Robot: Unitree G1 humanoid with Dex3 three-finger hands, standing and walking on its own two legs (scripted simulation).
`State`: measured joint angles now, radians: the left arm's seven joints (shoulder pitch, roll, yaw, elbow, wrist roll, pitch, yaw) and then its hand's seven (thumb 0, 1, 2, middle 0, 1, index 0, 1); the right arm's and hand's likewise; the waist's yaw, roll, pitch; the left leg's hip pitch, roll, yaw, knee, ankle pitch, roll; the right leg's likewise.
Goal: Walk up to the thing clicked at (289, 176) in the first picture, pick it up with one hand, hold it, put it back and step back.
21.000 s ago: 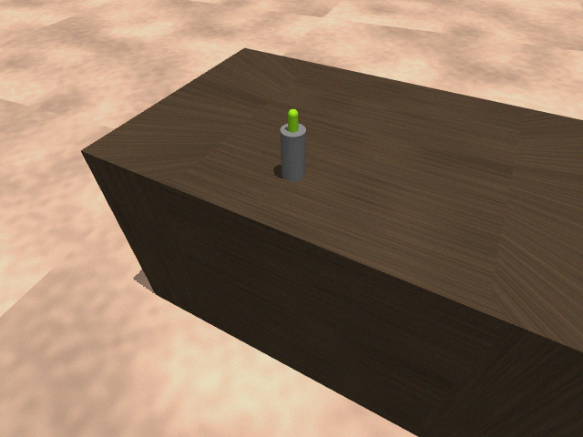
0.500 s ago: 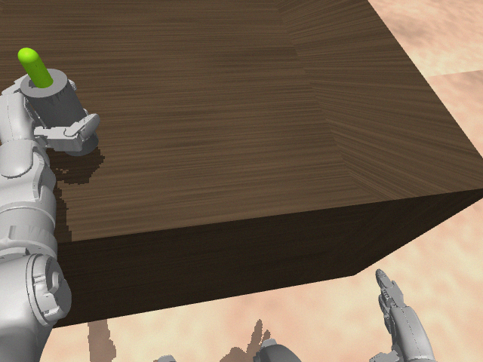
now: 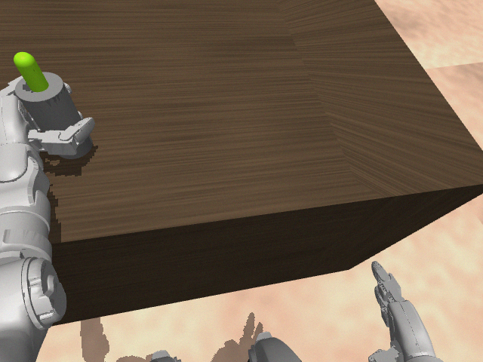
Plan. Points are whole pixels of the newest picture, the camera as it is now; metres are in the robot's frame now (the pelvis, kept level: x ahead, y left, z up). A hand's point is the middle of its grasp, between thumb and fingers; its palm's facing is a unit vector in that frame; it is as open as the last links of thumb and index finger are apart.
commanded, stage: lower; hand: left
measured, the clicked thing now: (52, 107) +0.53 +0.20 +0.10
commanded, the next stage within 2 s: loosen in 0.12 s
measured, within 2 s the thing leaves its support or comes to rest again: neither
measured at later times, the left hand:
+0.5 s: hand (62, 121) +0.53 +0.20 +0.07, palm faces +0.19 -0.98 -0.01, open 9.3 cm
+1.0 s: hand (52, 110) +0.54 +0.21 +0.08, palm faces +0.22 -0.98 +0.00, open 17.4 cm
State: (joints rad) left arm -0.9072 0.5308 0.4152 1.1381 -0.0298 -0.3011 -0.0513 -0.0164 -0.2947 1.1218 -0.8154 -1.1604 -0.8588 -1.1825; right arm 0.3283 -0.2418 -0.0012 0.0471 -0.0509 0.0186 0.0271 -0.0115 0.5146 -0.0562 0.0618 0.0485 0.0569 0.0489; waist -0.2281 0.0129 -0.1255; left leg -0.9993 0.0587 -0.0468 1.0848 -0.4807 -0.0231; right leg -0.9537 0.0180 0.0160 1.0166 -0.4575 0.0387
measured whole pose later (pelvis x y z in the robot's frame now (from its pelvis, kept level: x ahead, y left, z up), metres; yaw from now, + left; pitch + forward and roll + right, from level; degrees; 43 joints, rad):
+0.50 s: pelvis -0.01 +0.00 -0.01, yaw +0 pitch +23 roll -3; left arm -0.94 0.55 0.43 1.19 -0.03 -0.35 -0.05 -0.02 -0.29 0.78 -0.85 -0.92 -0.89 -0.92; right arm 0.35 -0.25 0.00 -0.02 -0.06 0.03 0.04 -0.01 0.51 -0.05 0.06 0.05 0.06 0.05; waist -0.24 0.01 -0.13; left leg -1.05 0.06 -0.06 1.13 -0.49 -0.03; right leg -1.01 0.02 0.01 1.07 -0.47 0.03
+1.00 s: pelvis -0.01 +0.00 -0.01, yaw +0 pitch +23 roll -3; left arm -0.95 0.57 0.46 1.14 -0.02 -0.32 -0.03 -0.02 -0.58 0.09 -0.10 -0.10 -0.10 -0.09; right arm 0.36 -0.26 -0.01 -0.05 -0.06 0.05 0.04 -0.01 0.53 -0.05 0.07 0.05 0.06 0.05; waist -0.25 0.00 -0.13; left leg -1.04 0.06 -0.05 1.13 -0.49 -0.02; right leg -1.00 0.02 0.02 1.07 -0.47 0.04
